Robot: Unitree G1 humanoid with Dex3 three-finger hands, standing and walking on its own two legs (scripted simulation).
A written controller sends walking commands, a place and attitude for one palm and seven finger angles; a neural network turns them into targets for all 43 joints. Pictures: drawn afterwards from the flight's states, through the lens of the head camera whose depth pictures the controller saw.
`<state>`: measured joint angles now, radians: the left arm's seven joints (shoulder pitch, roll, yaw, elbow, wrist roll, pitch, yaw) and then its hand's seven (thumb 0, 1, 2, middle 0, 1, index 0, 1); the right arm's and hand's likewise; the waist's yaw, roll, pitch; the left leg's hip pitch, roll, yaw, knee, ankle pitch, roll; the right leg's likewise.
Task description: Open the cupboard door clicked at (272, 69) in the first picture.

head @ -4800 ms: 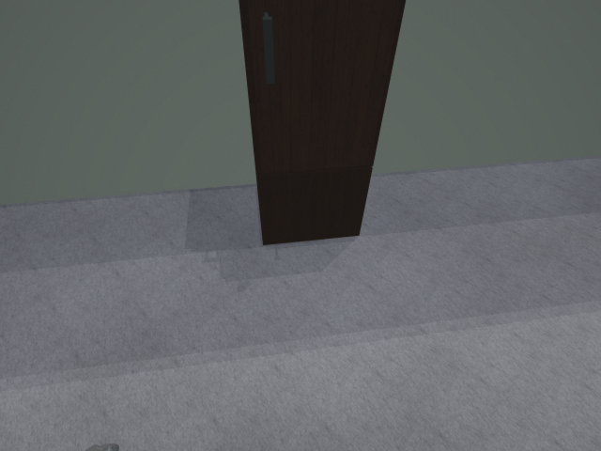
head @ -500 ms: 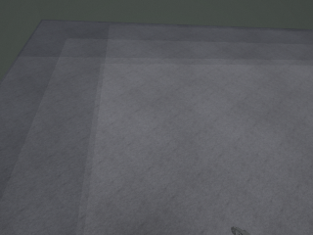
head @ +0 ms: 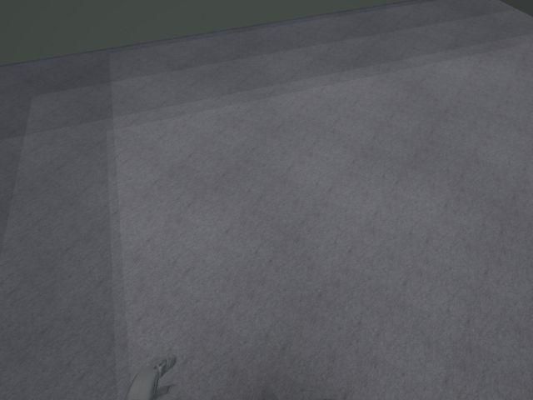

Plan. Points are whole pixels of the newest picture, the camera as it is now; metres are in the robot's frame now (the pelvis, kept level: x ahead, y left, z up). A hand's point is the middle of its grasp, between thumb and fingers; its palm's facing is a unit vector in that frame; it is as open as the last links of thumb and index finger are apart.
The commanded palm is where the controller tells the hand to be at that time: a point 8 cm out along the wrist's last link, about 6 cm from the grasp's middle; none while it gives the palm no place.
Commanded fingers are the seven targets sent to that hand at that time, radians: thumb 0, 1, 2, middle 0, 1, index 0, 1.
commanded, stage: turn to face it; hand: left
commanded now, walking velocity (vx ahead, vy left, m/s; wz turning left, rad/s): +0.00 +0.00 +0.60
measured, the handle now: out of the picture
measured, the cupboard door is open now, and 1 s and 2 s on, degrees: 0 0 0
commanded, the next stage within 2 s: none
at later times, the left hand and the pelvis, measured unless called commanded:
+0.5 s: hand out of the picture +0.01 +0.27 -0.16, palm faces +0.33 -0.91 -0.26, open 7.4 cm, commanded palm none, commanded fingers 0.00 0.90 0.90 -0.20 -0.30 -0.20 -0.30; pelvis +0.01 +0.04 +0.01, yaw +17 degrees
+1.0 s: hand out of the picture -0.03 +0.17 -0.14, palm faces +0.58 -0.77 -0.25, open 7.4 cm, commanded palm none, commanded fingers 0.00 0.90 0.90 -0.20 -0.30 -0.20 -0.30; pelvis +0.02 -0.02 +0.01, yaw +37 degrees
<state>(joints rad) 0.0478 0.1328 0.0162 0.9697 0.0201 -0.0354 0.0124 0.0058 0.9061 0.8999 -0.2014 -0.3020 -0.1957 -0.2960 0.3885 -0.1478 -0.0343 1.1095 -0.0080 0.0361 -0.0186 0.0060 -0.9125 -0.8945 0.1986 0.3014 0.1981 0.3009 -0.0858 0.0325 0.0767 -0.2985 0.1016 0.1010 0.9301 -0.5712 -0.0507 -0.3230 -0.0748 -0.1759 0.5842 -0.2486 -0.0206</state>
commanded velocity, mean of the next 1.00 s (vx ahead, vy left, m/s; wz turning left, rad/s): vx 0.00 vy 0.00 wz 0.60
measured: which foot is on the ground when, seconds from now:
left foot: up 0.00-0.22, down 0.24-0.74, up 0.76-1.00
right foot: down 0.00-0.24, up 0.26-0.72, down 0.74-1.00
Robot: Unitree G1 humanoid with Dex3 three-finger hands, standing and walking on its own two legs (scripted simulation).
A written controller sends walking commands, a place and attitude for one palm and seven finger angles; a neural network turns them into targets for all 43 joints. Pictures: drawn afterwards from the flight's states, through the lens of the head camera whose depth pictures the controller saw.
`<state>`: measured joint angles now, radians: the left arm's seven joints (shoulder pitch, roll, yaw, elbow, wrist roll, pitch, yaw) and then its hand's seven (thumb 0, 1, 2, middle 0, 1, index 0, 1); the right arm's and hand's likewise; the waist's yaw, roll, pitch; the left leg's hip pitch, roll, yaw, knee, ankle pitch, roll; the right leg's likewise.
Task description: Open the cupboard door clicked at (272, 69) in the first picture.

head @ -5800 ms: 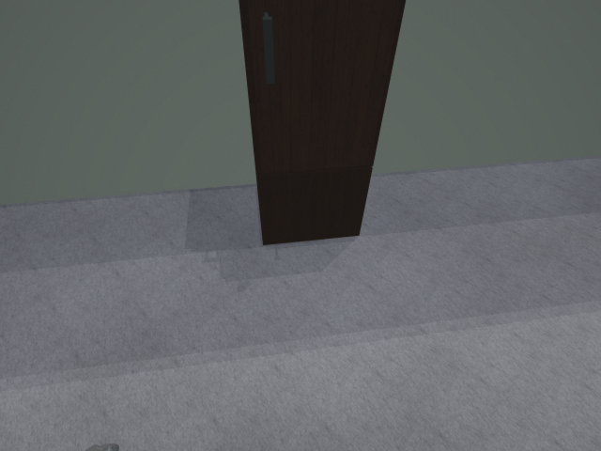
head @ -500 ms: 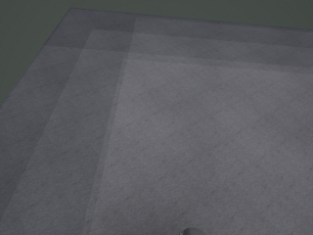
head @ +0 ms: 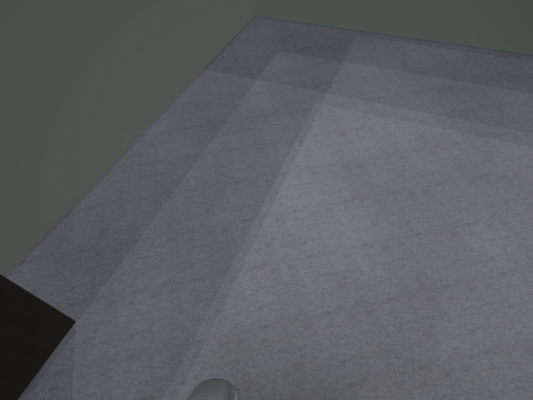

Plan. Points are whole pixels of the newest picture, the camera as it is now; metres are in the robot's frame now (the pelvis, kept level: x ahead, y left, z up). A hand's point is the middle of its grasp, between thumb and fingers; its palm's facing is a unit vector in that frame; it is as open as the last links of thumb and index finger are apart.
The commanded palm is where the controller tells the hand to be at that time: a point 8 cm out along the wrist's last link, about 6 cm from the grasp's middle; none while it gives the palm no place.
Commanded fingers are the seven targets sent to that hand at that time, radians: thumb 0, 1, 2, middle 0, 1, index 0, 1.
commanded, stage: turn to face it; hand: left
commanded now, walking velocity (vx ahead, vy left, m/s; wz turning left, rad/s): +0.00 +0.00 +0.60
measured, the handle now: out of the picture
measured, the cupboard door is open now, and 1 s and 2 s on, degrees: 0 0 0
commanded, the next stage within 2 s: take the last steps up to it in 1.94 s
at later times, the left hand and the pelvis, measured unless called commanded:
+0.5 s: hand out of the picture +0.06 +0.26 -0.15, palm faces +0.30 -0.91 -0.28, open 7.4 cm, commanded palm none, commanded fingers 0.00 0.90 0.90 -0.20 -0.30 -0.20 -0.30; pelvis +0.01 +0.02 +0.00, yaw +17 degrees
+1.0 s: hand out of the picture -0.08 +0.20 -0.17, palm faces +0.61 -0.75 -0.26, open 7.4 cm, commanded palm none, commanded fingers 0.00 0.90 0.90 -0.20 -0.30 -0.20 -0.30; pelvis +0.01 +0.01 -0.01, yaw +38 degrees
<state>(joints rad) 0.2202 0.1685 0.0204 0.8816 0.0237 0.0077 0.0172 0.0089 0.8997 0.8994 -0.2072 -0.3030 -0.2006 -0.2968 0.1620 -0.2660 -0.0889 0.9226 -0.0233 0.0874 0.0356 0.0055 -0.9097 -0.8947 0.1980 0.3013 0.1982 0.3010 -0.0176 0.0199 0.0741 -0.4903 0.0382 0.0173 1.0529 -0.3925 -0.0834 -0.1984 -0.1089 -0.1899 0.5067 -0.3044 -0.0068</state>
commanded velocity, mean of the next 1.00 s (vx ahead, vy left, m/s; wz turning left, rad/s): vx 0.00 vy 0.00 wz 0.60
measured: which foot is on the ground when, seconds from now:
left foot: up 0.00-0.14, down 0.16-0.58, up 0.60-1.00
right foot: down 0.00-0.16, up 0.18-0.56, down 0.58-1.00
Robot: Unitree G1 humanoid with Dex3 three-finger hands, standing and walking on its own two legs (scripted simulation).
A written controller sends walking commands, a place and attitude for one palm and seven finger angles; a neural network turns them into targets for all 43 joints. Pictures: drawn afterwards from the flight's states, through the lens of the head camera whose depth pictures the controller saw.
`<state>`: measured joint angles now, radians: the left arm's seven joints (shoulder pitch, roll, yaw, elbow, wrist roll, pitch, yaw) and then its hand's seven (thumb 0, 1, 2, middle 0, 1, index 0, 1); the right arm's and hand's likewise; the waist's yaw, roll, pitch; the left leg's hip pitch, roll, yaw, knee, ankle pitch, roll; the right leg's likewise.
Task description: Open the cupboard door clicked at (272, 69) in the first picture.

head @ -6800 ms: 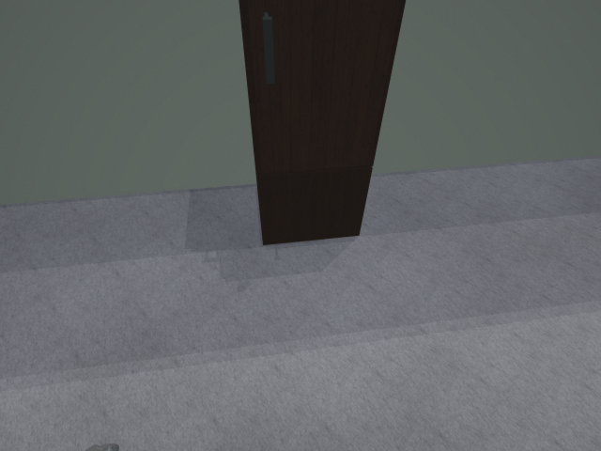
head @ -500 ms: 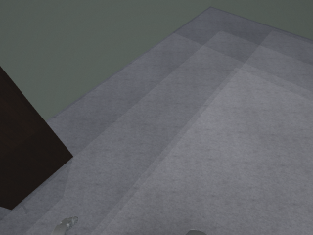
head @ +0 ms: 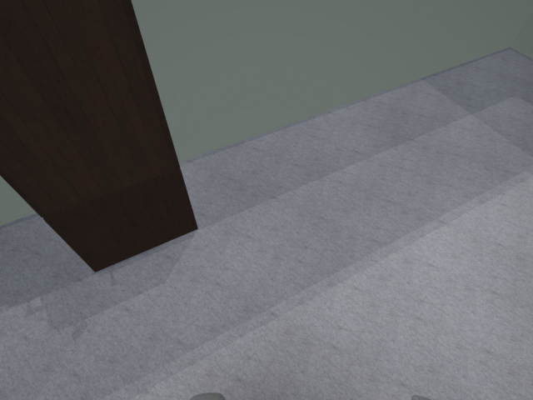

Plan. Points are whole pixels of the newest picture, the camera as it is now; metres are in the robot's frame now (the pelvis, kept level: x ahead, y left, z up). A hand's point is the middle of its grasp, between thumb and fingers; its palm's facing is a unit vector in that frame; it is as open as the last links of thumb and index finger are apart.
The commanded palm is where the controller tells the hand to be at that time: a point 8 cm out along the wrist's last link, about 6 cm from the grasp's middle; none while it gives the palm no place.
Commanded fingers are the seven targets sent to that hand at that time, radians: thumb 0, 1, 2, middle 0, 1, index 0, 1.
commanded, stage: turn to face it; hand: left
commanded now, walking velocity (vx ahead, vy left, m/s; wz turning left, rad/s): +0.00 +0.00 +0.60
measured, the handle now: out of the picture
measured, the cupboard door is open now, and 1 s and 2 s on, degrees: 0 0 0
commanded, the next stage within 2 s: take the last steps up to it in 0.94 s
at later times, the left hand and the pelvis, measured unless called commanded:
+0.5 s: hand out of the picture +0.06 +0.21 -0.14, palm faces +0.28 -0.91 -0.29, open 7.4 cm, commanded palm none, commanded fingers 0.00 0.90 0.90 -0.20 -0.30 -0.20 -0.30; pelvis +0.00 -0.02 +0.00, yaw +17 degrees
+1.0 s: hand out of the picture -0.13 +0.21 -0.17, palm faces +0.53 -0.81 -0.24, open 7.4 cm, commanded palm none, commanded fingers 0.00 0.90 0.90 -0.20 -0.30 -0.20 -0.30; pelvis -0.04 +0.02 +0.01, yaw +30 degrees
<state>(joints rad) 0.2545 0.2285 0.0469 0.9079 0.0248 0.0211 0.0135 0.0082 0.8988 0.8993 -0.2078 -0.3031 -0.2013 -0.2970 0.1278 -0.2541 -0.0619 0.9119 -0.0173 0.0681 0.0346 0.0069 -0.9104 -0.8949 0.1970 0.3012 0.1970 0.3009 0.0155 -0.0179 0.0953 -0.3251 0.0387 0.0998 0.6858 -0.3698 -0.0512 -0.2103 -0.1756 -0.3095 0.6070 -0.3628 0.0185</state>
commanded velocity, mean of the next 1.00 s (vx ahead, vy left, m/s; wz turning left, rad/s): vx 0.00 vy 0.00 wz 0.45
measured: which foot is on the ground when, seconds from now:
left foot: up 0.00-0.00, down 0.02-0.46, up 0.48-0.84, down 0.86-1.00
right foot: down 0.00-0.02, up 0.04-0.44, down 0.46-0.88, up 0.90-1.00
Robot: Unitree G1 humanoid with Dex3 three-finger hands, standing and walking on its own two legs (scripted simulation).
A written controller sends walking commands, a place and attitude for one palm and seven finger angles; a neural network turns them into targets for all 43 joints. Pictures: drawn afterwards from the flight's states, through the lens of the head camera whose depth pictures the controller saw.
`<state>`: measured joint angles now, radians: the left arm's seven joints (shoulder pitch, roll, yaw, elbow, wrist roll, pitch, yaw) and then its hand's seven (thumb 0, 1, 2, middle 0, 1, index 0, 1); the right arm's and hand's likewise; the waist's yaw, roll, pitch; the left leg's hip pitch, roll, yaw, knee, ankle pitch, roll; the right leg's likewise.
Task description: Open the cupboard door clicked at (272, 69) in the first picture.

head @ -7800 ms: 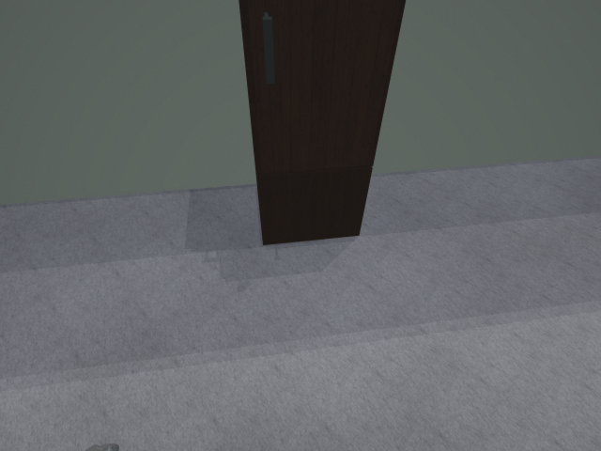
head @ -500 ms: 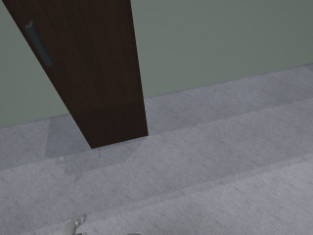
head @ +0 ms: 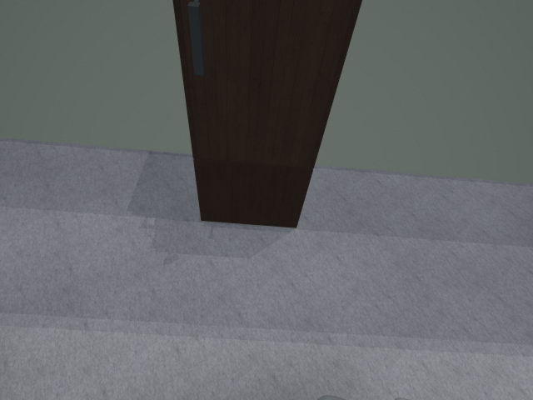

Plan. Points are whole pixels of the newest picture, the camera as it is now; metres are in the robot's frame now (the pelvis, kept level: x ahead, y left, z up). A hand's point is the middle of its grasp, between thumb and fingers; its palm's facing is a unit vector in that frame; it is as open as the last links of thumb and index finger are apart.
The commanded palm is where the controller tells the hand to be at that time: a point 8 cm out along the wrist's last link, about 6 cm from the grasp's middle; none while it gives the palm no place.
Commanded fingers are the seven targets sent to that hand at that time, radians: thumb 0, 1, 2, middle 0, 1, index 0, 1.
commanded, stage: take the last steps up to it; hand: left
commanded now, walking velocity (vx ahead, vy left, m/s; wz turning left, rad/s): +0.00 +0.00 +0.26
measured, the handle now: (198, 36) +0.85 +0.24 +0.09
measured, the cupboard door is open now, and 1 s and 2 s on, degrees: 0 0 0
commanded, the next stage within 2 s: come to a stop and stand still in 1.08 s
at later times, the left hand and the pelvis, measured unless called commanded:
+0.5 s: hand out of the picture +0.05 +0.15 -0.15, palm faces +0.16 -0.96 -0.24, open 7.3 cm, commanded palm none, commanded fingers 0.00 0.90 0.90 -0.20 -0.30 -0.20 -0.30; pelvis +0.05 -0.03 +0.01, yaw +5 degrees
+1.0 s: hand out of the picture +0.10 +0.19 -0.18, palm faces +0.22 -0.97 -0.13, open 7.4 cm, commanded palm none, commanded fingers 0.00 0.90 0.90 -0.20 -0.30 -0.20 -0.30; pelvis +0.21 +0.06 -0.01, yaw +6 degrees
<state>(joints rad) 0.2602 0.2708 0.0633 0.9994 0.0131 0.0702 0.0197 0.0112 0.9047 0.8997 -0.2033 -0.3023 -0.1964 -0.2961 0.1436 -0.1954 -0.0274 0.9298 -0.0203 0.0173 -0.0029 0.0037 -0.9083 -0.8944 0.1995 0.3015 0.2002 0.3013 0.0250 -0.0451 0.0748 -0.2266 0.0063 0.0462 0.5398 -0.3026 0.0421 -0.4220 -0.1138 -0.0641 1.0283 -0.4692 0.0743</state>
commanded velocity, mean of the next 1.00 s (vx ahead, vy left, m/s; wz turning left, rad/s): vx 0.28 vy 0.02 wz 0.05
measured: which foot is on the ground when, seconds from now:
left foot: down 0.00-0.38, up 0.40-0.86, down 0.88-1.00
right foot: up 0.00-0.36, down 0.38-0.88, up 0.90-1.00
